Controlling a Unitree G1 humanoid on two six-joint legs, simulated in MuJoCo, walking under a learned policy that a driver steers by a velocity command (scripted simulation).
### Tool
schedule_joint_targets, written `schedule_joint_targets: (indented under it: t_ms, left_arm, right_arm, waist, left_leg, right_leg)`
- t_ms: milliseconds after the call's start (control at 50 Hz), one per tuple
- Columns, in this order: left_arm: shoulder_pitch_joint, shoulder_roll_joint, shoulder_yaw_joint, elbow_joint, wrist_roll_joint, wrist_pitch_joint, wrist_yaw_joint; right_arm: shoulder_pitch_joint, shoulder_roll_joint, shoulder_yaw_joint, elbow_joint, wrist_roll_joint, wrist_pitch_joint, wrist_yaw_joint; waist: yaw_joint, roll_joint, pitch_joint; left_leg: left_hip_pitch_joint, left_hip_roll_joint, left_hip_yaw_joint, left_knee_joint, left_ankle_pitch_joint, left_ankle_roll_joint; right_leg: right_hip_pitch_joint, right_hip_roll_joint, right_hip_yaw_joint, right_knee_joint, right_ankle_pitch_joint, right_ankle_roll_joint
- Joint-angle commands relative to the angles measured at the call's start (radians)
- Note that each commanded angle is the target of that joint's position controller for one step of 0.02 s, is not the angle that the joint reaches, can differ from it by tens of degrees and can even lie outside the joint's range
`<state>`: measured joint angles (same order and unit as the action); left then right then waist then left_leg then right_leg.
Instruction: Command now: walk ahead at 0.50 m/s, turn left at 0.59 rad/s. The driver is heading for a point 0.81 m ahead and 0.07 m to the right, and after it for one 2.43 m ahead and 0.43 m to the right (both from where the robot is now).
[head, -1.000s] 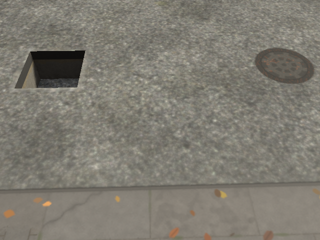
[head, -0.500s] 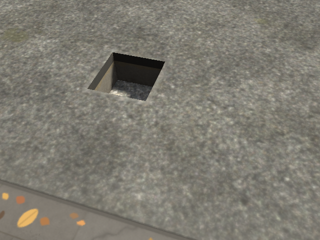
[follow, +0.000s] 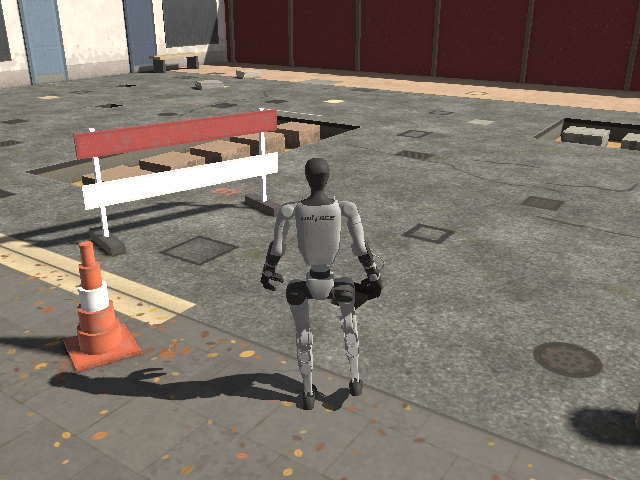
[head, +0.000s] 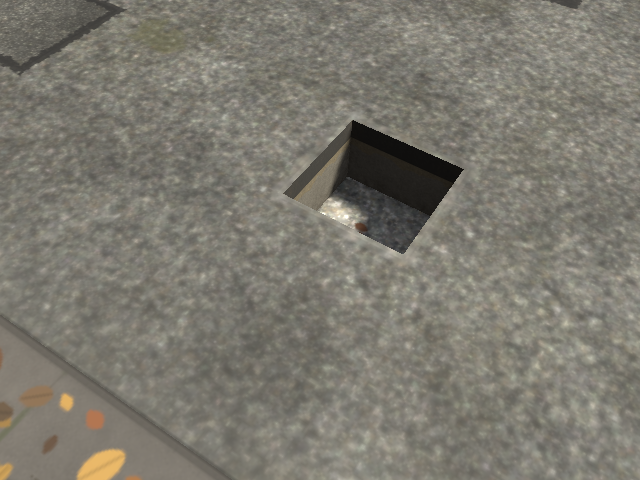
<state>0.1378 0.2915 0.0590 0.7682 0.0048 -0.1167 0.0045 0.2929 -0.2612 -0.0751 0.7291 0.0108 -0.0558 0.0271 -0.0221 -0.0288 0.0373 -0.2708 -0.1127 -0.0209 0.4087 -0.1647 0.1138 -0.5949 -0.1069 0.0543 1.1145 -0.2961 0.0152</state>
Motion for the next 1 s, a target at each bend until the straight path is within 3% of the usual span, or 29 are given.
schedule_joint_targets:
  t_ms: [20,100,140,200,260,280,300,320,340,360,380,400,420,440,480,520,580,640,680,700,720,740,760,780,800,880,1000]
  left_arm:
    - [0.008,0.071,0.022,-0.070,0.017,0.010,0.007]
    - [-0.129,0.035,0.005,-0.106,0.008,0.004,-0.006]
    - [-0.183,0.031,0.000,-0.120,0.000,-0.003,-0.019]
    - [-0.242,0.054,0.004,-0.150,-0.006,-0.015,-0.034]
    - [-0.220,0.078,0.012,-0.160,-0.007,-0.024,-0.042]
    - [-0.170,0.089,0.019,-0.151,-0.007,-0.027,-0.040]
    - [-0.070,0.111,0.033,-0.124,0.005,-0.030,-0.035]
    - [0.071,0.156,0.044,-0.107,0.028,-0.034,-0.031]
    - [0.209,0.225,0.063,-0.086,0.047,-0.028,-0.027]
    - [0.266,0.171,0.053,-0.048,0.016,-0.015,-0.037]
    - [0.208,0.115,0.036,-0.065,-0.008,-0.006,-0.036]
    - [0.122,0.082,0.021,-0.082,-0.004,0.002,-0.033]
    - [0.061,0.054,0.006,-0.083,-0.001,0.007,-0.036]
    - [0.029,0.038,-0.003,-0.081,0.003,0.005,-0.037]
    - [-0.005,0.037,-0.007,-0.063,0.017,0.004,-0.040]
    - [-0.020,0.070,0.001,-0.046,0.020,0.008,-0.033]
    - [0.001,0.095,0.006,-0.019,0.008,0.029,-0.022]
    - [0.019,0.095,0.002,0.005,0.004,0.048,-0.021]
    - [0.004,0.082,-0.006,0.014,-0.005,0.057,-0.020]
    - [0.025,0.062,-0.014,0.024,-0.008,0.058,-0.020]
    - [0.057,0.040,-0.023,0.032,0.004,0.055,-0.020]
    - [0.141,0.037,-0.021,0.047,0.020,0.050,-0.023]
    - [0.168,0.008,-0.030,0.056,0.018,0.052,-0.020]
    - [0.109,0.021,-0.031,0.053,0.016,0.060,-0.016]
    - [0.074,0.030,-0.028,0.048,0.013,0.070,-0.011]
    - [0.079,0.044,-0.024,0.059,0.013,0.087,-0.002]
    - [0.074,0.040,-0.021,0.092,0.003,0.095,0.006]
  right_arm:
    - [-0.032,-0.156,-0.038,-0.081,0.003,-0.025,-0.022]
    - [0.034,-0.148,-0.035,-0.056,0.010,-0.016,-0.038]
    - [0.072,-0.146,-0.031,-0.035,0.010,-0.017,-0.038]
    - [0.120,-0.146,-0.028,-0.006,0.011,-0.014,-0.038]
    - [0.121,-0.159,-0.032,0.006,0.008,-0.001,-0.044]
    - [0.106,-0.163,-0.032,0.005,0.007,0.003,-0.044]
    - [0.078,-0.150,-0.026,-0.002,0.006,0.007,-0.045]
    - [0.048,-0.123,-0.012,-0.029,-0.007,0.006,-0.045]
    - [0.165,-0.067,0.007,-0.024,-0.002,-0.005,-0.046]
    - [0.239,-0.077,0.012,0.001,0.003,-0.014,-0.041]
    - [0.169,-0.156,-0.009,0.001,0.015,-0.010,-0.041]
    - [0.074,-0.162,-0.009,-0.023,0.012,-0.002,-0.042]
    - [0.021,-0.151,-0.010,-0.036,-0.004,0.006,-0.043]
    - [0.020,-0.135,-0.012,-0.039,-0.015,0.015,-0.045]
    - [0.067,-0.067,0.002,-0.020,-0.011,0.033,-0.048]
    - [0.060,-0.039,0.012,-0.022,-0.013,0.038,-0.055]
    - [0.008,-0.049,0.013,-0.022,-0.012,0.043,-0.057]
    - [-0.059,-0.070,0.005,-0.032,-0.013,0.054,-0.056]
    - [-0.072,-0.066,0.002,-0.032,-0.019,0.054,-0.056]
    - [-0.079,-0.073,0.000,-0.034,-0.027,0.053,-0.057]
    - [-0.082,-0.107,-0.007,-0.044,-0.035,0.050,-0.062]
    - [-0.092,-0.162,-0.018,-0.052,-0.027,0.054,-0.069]
    - [-0.110,-0.132,-0.015,-0.041,-0.016,0.060,-0.068]
    - [-0.128,-0.083,-0.007,-0.043,-0.014,0.061,-0.060]
    - [-0.136,-0.064,-0.001,-0.041,-0.021,0.059,-0.056]
    - [-0.119,-0.075,-0.002,-0.022,-0.019,0.037,-0.051]
    - [-0.123,-0.072,-0.003,0.011,-0.015,0.038,-0.055]
  waist:
    - [0.040,0.048,-0.066]
    - [-0.021,0.100,-0.045]
    - [-0.052,0.112,-0.035]
    - [-0.075,0.116,-0.014]
    - [-0.055,0.144,-0.014]
    - [-0.026,0.157,-0.032]
    - [0.031,0.147,-0.088]
    - [0.096,0.109,-0.227]
    - [0.097,-0.101,-0.396]
    - [0.091,-0.254,-0.463]
    - [0.097,-0.123,-0.322]
    - [0.079,-0.039,-0.217]
    - [0.048,0.013,-0.136]
    - [0.015,0.001,-0.114]
    - [-0.022,-0.055,-0.113]
    - [-0.031,-0.083,-0.144]
    - [-0.007,-0.084,-0.187]
    - [0.016,-0.074,-0.153]
    - [0.002,-0.066,-0.122]
    - [0.000,-0.049,-0.108]
    - [0.013,-0.004,-0.115]
    - [0.073,0.090,-0.131]
    - [0.086,0.164,-0.140]
    - [0.053,0.144,-0.096]
    - [0.043,0.128,-0.067]
    - [0.040,0.103,-0.077]
    - [0.038,0.057,-0.093]
  left_leg:
    - [0.041,0.254,-0.267,-0.196,0.294,0.189]
    - [0.040,0.199,-0.207,-0.176,0.202,0.124]
    - [0.051,0.214,-0.219,-0.174,0.151,0.110]
    - [0.167,0.265,-0.277,-0.115,0.160,0.110]
    - [0.266,0.307,-0.328,-0.054,0.267,0.093]
    - [0.274,0.298,-0.322,-0.010,0.384,0.081]
    - [0.268,0.244,-0.282,0.112,0.568,0.052]
    - [0.160,0.188,-0.238,0.328,0.539,0.008]
    - [-0.178,0.044,-0.152,0.714,0.150,-0.079]
    - [-0.350,-0.023,-0.186,0.899,-0.469,-0.111]
    - [-0.413,0.035,-0.219,0.978,-0.436,-0.120]
    - [-0.413,0.078,-0.175,0.956,-0.373,-0.128]
    - [-0.391,0.117,-0.130,0.878,-0.336,-0.135]
    - [-0.338,0.159,-0.110,0.791,-0.297,-0.136]
    - [-0.203,0.166,-0.069,0.644,-0.230,-0.153]
    - [-0.133,0.163,-0.045,0.498,-0.165,-0.166]
    - [-0.056,0.160,-0.034,0.345,-0.022,-0.166]
    - [-0.026,0.159,-0.035,0.243,0.000,-0.153]
    - [0.043,0.147,-0.017,0.103,0.053,-0.129]
    - [0.086,0.153,-0.027,0.020,0.121,-0.112]
    - [0.151,0.216,-0.095,0.008,0.262,-0.090]
    - [0.214,0.274,-0.141,0.054,0.344,-0.056]
    - [0.174,0.267,-0.140,0.058,0.181,-0.032]
    - [0.100,0.225,-0.124,0.044,0.062,-0.046]
    - [0.067,0.206,-0.115,0.042,0.052,-0.062]
    - [0.082,0.189,-0.093,0.086,0.201,-0.072]
    - [0.106,0.180,-0.084,0.115,0.286,-0.064]
  right_leg:
    - [-0.055,-0.005,0.002,-0.133,0.129,0.034]
    - [-0.009,0.050,-0.012,-0.441,0.381,0.033]
    - [0.034,0.066,-0.022,-0.519,0.447,0.023]
    - [-0.007,0.073,-0.013,-0.582,0.394,-0.008]
    - [0.015,0.088,-0.025,-0.628,0.258,-0.050]
    - [0.087,0.106,-0.046,-0.649,0.225,-0.069]
    - [0.235,0.122,-0.064,-0.695,0.281,-0.099]
    - [0.498,0.011,0.029,-0.636,0.488,-0.163]
    - [0.903,-0.214,0.334,-0.594,0.679,-0.326]
    - [0.986,-0.334,0.591,-0.685,0.703,-0.399]
    - [0.860,-0.303,0.504,-0.700,0.624,-0.353]
    - [0.715,-0.258,0.365,-0.711,0.669,-0.312]
    - [0.577,-0.204,0.265,-0.741,0.741,-0.289]
    - [0.493,-0.168,0.208,-0.766,0.766,-0.266]
    - [0.369,-0.103,0.106,-0.808,0.846,-0.253]
    - [0.345,-0.090,0.045,-0.814,0.927,-0.258]
    - [0.364,-0.086,0.014,-0.816,0.831,-0.245]
    - [0.359,-0.097,0.042,-0.821,0.571,-0.236]
    - [0.334,-0.080,0.056,-0.797,0.377,-0.207]
    - [0.324,-0.052,0.059,-0.779,0.279,-0.168]
    - [0.294,-0.015,0.050,-0.743,0.169,-0.120]
    - [0.238,0.060,0.000,-0.708,0.015,-0.080]
    - [0.257,0.095,-0.050,-0.711,-0.033,-0.053]
    - [0.285,0.098,-0.066,-0.702,-0.008,-0.038]
    - [0.284,0.096,-0.067,-0.693,0.016,-0.036]
    - [0.317,0.077,-0.050,-0.667,0.121,-0.039]
    - [0.351,0.071,-0.048,-0.643,0.188,-0.030]
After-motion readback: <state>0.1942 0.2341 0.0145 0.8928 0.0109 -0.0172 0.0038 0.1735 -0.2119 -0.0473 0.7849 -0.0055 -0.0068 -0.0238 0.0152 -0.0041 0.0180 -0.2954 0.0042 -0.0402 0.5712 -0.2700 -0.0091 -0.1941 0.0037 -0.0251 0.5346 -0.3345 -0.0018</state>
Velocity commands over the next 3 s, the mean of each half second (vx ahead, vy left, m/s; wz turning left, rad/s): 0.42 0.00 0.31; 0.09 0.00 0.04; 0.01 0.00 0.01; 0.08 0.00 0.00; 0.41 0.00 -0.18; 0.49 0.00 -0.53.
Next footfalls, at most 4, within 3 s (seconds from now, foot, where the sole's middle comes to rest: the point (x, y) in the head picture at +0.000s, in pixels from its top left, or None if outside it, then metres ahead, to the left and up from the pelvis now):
0.32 right None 0.36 -0.13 -0.78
0.72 left None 0.38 0.12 -0.78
2.54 right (340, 336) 0.79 -0.06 -0.78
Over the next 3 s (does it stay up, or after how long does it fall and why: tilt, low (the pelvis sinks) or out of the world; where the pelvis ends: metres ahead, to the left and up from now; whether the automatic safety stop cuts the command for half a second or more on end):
stays up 0.87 0.02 -0.01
